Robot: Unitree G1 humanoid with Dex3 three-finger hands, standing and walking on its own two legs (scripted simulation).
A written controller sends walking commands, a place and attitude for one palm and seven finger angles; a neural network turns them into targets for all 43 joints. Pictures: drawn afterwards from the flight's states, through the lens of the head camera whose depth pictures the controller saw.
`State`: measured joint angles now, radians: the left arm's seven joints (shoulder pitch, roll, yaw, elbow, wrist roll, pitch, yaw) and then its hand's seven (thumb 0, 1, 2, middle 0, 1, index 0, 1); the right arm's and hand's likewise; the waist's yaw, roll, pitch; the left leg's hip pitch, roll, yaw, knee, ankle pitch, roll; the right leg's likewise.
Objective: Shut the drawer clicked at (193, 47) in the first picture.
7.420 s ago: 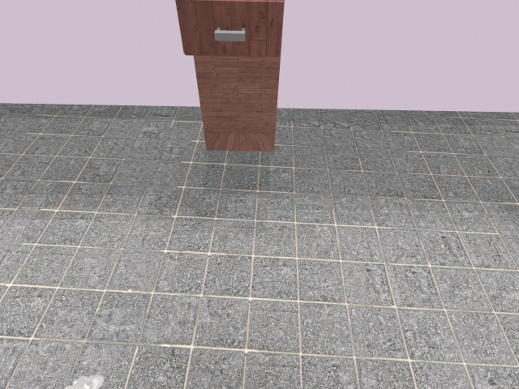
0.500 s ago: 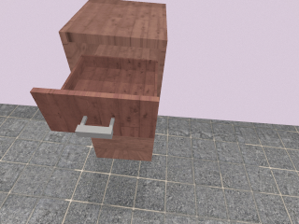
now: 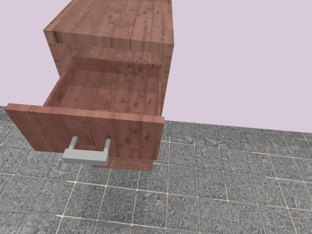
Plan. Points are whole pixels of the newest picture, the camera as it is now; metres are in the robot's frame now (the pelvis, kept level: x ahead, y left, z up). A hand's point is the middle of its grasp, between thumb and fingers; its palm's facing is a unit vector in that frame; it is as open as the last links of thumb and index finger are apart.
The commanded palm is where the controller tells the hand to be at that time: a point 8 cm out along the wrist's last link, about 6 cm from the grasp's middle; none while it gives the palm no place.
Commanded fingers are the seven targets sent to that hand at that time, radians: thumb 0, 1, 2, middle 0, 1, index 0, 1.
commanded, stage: come to a stop and stand still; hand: left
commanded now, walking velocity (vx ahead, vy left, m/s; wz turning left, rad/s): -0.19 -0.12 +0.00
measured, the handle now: (88, 149) +0.30 +0.19 +0.04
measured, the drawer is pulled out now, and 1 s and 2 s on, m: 0.30 0.30 0.30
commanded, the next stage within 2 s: look again from close up in 1.58 s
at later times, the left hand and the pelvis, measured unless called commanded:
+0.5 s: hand out of the picture +0.06 +0.16 -0.17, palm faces +0.03 -0.98 -0.21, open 7.3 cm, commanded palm none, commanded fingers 0.00 0.90 0.90 -0.20 -0.30 -0.20 -0.30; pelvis +0.01 -0.03 +0.00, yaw +0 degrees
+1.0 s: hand out of the picture +0.05 +0.18 -0.16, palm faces -0.01 -0.97 -0.24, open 7.4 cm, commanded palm none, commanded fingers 0.00 0.90 0.90 -0.20 -0.30 -0.20 -0.30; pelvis +0.04 +0.00 +0.01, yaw -1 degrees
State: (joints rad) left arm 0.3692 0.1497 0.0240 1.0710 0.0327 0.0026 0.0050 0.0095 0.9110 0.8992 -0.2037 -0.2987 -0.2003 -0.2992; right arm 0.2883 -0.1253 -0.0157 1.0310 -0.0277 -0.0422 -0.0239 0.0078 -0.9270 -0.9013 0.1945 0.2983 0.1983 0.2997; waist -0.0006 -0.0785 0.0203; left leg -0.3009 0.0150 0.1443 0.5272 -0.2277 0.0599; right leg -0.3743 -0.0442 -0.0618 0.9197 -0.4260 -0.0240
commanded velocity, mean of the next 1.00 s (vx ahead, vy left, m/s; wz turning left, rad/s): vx -0.03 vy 0.02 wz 0.00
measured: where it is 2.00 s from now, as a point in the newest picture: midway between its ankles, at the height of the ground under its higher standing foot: outside the picture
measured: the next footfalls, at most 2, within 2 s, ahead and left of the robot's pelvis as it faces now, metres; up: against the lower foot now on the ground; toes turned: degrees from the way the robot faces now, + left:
right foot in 0.18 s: +0.06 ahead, -0.11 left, +0.00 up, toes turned -2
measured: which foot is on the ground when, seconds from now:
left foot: down 0.00-1.00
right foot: up 0.00-0.16, down 0.18-1.00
